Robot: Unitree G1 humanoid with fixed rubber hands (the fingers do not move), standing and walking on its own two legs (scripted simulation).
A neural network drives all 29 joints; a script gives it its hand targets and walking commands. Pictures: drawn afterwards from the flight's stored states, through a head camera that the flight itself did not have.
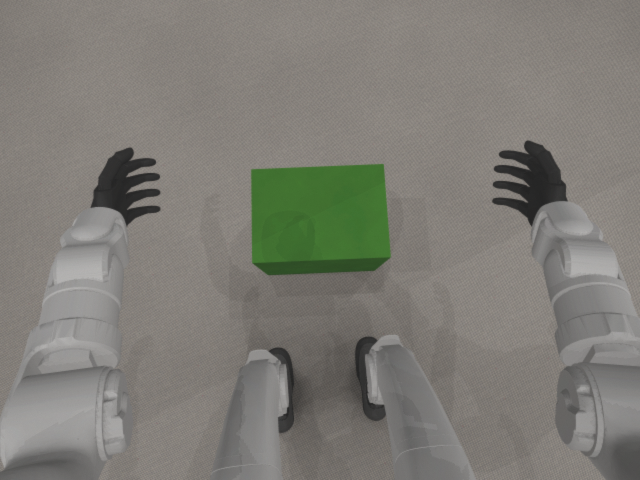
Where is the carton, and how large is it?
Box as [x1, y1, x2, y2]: [251, 164, 390, 274]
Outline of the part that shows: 383,164 251,169 252,262 267,274 374,270 390,257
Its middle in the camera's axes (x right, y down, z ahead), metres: +0.00 -0.04 +0.96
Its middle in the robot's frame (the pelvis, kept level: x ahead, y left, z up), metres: +0.51 -0.01 -0.56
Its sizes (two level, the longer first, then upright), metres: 0.292 0.208 0.253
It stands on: the floor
